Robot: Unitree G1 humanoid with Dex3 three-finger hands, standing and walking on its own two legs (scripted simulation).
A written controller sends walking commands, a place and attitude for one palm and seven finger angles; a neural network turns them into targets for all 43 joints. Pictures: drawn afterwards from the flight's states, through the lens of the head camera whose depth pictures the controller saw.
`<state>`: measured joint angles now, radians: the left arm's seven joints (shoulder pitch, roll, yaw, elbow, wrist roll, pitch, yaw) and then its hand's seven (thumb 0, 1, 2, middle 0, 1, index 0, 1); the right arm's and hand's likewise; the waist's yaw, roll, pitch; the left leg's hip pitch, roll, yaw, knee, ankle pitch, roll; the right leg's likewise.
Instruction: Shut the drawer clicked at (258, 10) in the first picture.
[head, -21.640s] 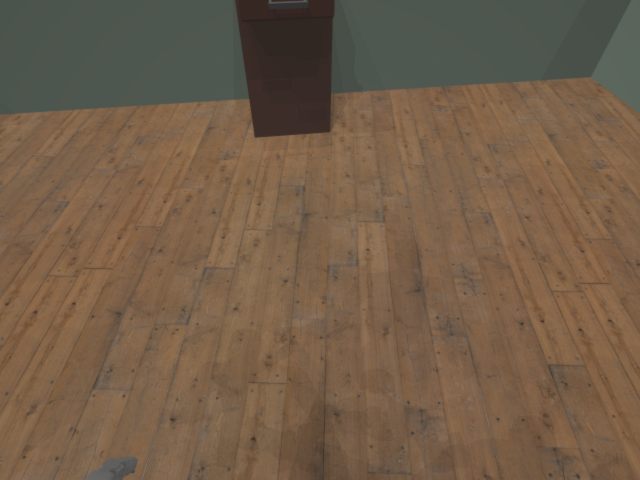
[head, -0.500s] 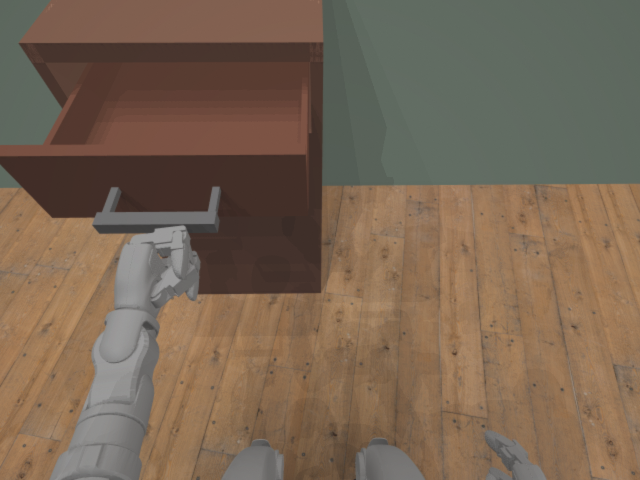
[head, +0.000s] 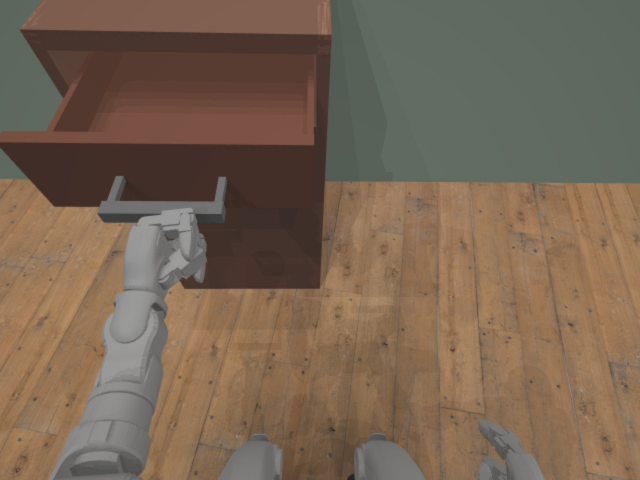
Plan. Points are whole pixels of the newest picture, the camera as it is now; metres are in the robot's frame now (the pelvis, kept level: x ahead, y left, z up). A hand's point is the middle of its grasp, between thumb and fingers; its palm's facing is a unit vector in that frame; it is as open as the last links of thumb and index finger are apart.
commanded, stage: push the drawer shut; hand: left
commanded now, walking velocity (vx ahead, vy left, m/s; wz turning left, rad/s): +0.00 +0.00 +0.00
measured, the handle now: (167, 198) +0.46 +0.21 +0.05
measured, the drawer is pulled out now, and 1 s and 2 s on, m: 0.19 0.06 0.00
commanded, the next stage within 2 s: pull the fist back off the drawer in 1.94 s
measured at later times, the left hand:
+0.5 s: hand (203, 215) +0.44 +0.16 +0.05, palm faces +0.01 -1.00 -0.02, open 3.1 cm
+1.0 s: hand (209, 173) +0.51 +0.17 +0.05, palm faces +0.01 -1.00 +0.00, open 3.0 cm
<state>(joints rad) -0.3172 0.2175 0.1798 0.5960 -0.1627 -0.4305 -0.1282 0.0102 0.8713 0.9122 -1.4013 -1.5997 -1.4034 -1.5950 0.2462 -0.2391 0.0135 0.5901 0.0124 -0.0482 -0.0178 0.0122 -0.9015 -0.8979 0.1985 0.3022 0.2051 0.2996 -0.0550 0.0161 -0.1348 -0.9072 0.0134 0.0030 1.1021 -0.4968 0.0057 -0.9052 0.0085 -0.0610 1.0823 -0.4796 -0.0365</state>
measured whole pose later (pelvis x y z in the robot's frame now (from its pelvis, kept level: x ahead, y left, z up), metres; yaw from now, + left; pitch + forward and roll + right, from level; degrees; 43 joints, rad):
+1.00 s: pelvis -0.01 +0.01 -0.02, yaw -2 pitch +24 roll -3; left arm -0.91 0.45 0.39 1.17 -0.07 -0.44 -0.16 -0.02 0.78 0.89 -1.40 -1.60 -1.40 -1.60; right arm 0.36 -0.26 0.04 0.62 -0.03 0.02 0.00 0.01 -0.90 -0.90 0.20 0.30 0.21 0.30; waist -0.19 0.03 -0.12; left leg -1.11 0.03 0.00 1.18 -0.50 0.02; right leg -1.09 0.03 -0.06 1.12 -0.45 -0.02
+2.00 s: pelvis -0.03 +0.01 -0.03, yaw -2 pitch +30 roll -5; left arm -1.25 0.66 0.38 1.39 0.03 -0.36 -0.12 0.06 0.70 0.97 -1.40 -1.60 -1.40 -1.60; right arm 0.40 -0.27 0.09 0.64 -0.06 0.02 0.01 0.00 -0.90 -0.90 0.20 0.30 0.21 0.30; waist -0.29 0.05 -0.11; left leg -1.29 0.04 -0.05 1.25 -0.48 0.02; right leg -1.24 0.03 -0.11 1.15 -0.43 -0.03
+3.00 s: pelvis +0.03 +0.03 +0.00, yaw -4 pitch +25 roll -4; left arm -0.75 0.41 0.39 0.89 -0.09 -0.37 -0.13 0.01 0.90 0.90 -1.40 -1.60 -1.40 -1.59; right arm 0.41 -0.25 0.02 0.57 -0.03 0.09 0.06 0.01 -0.90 -0.90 0.20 0.30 0.20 0.30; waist -0.17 0.05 -0.14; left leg -1.01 0.04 0.02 1.09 -0.52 0.04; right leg -0.99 0.05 -0.03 1.00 -0.45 0.00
